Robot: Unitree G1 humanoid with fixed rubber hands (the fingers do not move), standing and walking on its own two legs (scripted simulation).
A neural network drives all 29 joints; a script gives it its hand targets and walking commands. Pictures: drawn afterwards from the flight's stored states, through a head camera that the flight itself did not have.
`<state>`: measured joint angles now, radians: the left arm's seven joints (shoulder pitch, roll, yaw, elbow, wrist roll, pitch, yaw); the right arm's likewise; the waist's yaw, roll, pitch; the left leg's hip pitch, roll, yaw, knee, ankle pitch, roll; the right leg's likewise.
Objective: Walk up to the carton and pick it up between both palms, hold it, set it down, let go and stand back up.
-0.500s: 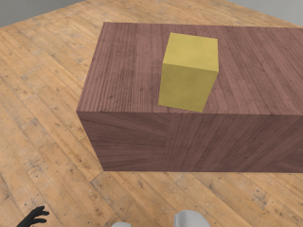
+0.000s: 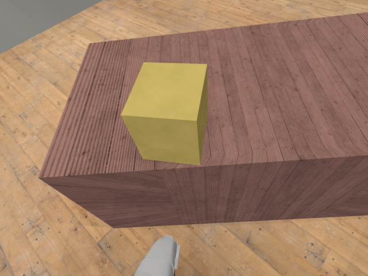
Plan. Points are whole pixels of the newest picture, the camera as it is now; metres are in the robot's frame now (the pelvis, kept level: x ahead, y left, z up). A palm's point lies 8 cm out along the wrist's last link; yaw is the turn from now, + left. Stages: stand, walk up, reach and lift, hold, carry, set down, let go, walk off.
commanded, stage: walk up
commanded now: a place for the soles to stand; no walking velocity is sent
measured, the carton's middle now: (172, 115) +0.51 +0.09 -0.01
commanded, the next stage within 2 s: none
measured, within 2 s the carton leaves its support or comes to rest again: neither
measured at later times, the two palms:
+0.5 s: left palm out of the picture +0.11 +0.29 -0.09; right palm (358, 257) +0.18 -0.35 -0.15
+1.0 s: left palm out of the picture +0.08 +0.45 -0.10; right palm (299, 252) +0.18 -0.21 -0.12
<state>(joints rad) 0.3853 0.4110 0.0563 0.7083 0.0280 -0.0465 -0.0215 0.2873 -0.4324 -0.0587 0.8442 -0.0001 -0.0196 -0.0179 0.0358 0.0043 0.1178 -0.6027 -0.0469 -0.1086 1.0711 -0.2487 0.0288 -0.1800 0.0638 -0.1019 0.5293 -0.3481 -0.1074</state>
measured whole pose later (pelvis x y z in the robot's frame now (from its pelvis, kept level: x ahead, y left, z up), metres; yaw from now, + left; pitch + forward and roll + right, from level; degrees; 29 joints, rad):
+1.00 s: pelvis +0.06 +0.09 -0.03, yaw +9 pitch -6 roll -1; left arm 0.34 0.51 0.05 0.71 0.01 -0.03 0.07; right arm 0.23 -0.41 -0.07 0.78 0.00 0.07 0.06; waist -0.02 0.01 0.18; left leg -0.34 -0.05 -0.07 0.79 -0.35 0.03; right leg -0.41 -0.08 -0.05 1.14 -0.55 -0.03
